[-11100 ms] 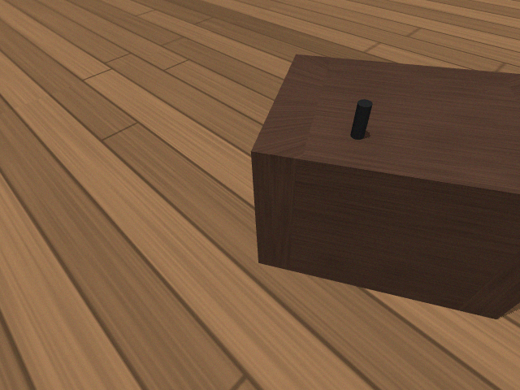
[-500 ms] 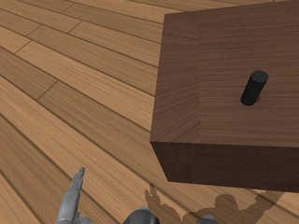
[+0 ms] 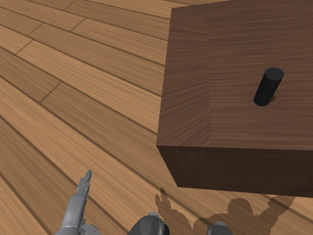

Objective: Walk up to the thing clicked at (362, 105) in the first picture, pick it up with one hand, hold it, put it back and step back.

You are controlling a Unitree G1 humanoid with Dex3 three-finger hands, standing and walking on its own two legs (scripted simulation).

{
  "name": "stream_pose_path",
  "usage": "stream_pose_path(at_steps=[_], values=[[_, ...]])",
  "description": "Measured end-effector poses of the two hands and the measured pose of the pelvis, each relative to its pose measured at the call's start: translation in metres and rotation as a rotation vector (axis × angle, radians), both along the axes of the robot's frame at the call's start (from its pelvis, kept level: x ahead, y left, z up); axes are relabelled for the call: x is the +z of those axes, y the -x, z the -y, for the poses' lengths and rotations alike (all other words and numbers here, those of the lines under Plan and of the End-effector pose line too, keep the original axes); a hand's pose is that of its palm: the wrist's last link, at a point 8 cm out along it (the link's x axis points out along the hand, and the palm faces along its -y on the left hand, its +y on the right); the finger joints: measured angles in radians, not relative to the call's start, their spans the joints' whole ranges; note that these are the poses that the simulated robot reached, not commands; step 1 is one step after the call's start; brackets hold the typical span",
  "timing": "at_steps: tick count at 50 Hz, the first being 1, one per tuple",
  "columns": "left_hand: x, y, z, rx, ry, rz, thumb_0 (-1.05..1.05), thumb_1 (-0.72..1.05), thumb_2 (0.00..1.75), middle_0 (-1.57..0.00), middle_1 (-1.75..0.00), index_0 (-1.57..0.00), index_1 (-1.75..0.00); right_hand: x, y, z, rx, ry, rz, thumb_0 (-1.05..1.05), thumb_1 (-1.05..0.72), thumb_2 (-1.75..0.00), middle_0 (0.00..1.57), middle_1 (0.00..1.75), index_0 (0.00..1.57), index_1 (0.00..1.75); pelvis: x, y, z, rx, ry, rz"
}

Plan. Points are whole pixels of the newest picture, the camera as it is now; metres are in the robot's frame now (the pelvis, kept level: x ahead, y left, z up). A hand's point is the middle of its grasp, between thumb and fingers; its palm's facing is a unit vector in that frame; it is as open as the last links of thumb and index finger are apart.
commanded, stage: approach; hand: right
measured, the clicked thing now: (267, 88) +0.52 -0.21 +0.00
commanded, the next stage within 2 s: close in in 0.08 s
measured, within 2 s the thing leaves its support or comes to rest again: neither
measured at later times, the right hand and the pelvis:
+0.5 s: hand (282, 96) +0.49 -0.24 -0.01, palm faces +0.10 +0.99 +0.03, open 17.7 cm; pelvis -0.02 +0.00 -0.04, yaw +2 degrees
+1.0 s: hand (263, 91) +0.51 -0.20 +0.00, palm faces +0.14 +0.99 +0.03, open 17.8 cm; pelvis -0.01 +0.02 -0.03, yaw +1 degrees
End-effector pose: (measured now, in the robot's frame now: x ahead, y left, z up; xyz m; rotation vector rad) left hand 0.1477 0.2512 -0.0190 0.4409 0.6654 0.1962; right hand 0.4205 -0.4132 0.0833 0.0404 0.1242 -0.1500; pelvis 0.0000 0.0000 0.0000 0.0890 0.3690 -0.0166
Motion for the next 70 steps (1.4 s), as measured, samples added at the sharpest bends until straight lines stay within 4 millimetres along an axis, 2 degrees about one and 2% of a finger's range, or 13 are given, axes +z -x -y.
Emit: stream_pose_path(at_steps=[5, 10, 13, 18, 21, 25, 30, 35, 40, 53, 64, 70], values=[[0.003, -0.002, 0.003, -0.030, -0.005, 0.041, -0.01, -0.54, 0.05, -0.07, -0.05, -0.06, -0.05, -0.043, -0.011, -0.034, 0.040, -0.023, -0.023, -0.01, 0.61, -0.07, 0.04, 0.06, 0.05, 0.06, -0.009, 0.006, 0.001, 0.008, 0.001, -0.025], [0.008, 0.009, -0.001, -0.009, -0.039, 0.062, -0.01, -0.53, 0.04, -0.07, -0.05, -0.06, -0.05, -0.085, -0.024, -0.069, 0.049, -0.055, -0.003, -0.01, 0.61, -0.07, 0.03, 0.06, 0.05, 0.06, -0.020, 0.011, 0.000, 0.019, 0.000, -0.047], [0.008, 0.020, -0.007, 0.012, -0.069, 0.049, -0.01, -0.52, 0.04, -0.07, -0.05, -0.07, -0.05, -0.091, -0.031, -0.077, 0.014, -0.044, 0.067, -0.02, 0.61, -0.06, 0.03, 0.06, 0.05, 0.06, -0.028, 0.015, -0.002, 0.025, -0.002, -0.059], [-0.001, 0.033, -0.015, 0.038, -0.089, 0.016, -0.01, -0.52, 0.03, -0.06, -0.05, -0.07, -0.04, -0.092, -0.039, -0.086, -0.001, 0.002, 0.085, -0.02, 0.61, -0.06, 0.03, 0.06, 0.04, 0.05, -0.037, 0.021, -0.003, 0.026, -0.008, -0.078], [-0.005, 0.033, -0.016, 0.041, -0.080, 0.022, -0.01, -0.52, 0.03, -0.06, -0.05, -0.07, -0.04, -0.091, -0.044, -0.099, 0.024, 0.018, 0.064, -0.02, 0.61, -0.06, 0.03, 0.06, 0.04, 0.05, -0.040, 0.023, -0.003, 0.028, -0.009, -0.081], [-0.004, 0.030, -0.014, 0.048, -0.052, 0.065, -0.02, -0.52, 0.03, -0.06, -0.05, -0.07, -0.03, -0.088, -0.048, -0.122, 0.051, 0.009, 0.047, -0.02, 0.61, -0.06, 0.03, 0.06, 0.04, 0.05, -0.040, 0.025, -0.003, 0.034, -0.005, -0.074], [0.002, 0.036, -0.012, 0.056, -0.016, 0.092, -0.01, -0.51, 0.02, -0.06, -0.05, -0.07, -0.03, -0.084, -0.047, -0.138, 0.025, -0.015, 0.036, -0.02, 0.61, -0.05, 0.04, 0.06, 0.04, 0.05, -0.037, 0.024, -0.006, 0.035, 0.003, -0.057], [0.004, 0.042, -0.021, 0.070, -0.031, 0.079, -0.01, -0.51, 0.02, -0.06, -0.05, -0.07, -0.03, -0.084, -0.049, -0.140, -0.014, 0.008, 0.050, -0.01, 0.61, -0.05, 0.04, 0.06, 0.04, 0.05, -0.039, 0.025, -0.010, 0.038, 0.009, -0.051], [0.007, 0.037, -0.031, 0.072, -0.066, 0.072, -0.01, -0.51, 0.02, -0.06, -0.05, -0.07, -0.03, -0.087, -0.052, -0.147, 0.006, 0.030, 0.057, -0.01, 0.61, -0.04, 0.03, 0.06, 0.04, 0.05, -0.039, 0.023, -0.013, 0.037, 0.012, -0.060], [0.000, 0.019, -0.023, 0.064, 0.000, 0.066, -0.01, -0.52, 0.02, -0.06, -0.05, -0.06, -0.03, -0.082, -0.059, -0.170, 0.009, 0.019, 0.041, -0.01, 0.60, -0.04, 0.03, 0.06, 0.04, 0.05, -0.033, 0.008, -0.016, 0.030, 0.016, -0.057], [0.004, 0.014, -0.030, 0.073, -0.018, 0.054, -0.01, -0.53, 0.03, -0.06, -0.05, -0.06, -0.04, -0.086, -0.056, -0.165, -0.001, 0.013, 0.037, -0.01, 0.59, -0.04, 0.05, 0.06, 0.05, 0.06, -0.032, 0.004, -0.015, 0.029, 0.021, -0.056], [0.005, 0.013, -0.028, 0.066, -0.034, 0.061, -0.01, -0.55, 0.05, -0.06, -0.05, -0.05, -0.05, -0.089, -0.059, -0.162, 0.003, 0.022, 0.058, -0.01, 0.58, -0.07, 0.12, 0.12, 0.13, 0.11, -0.035, 0.009, -0.015, 0.030, 0.017, -0.065]])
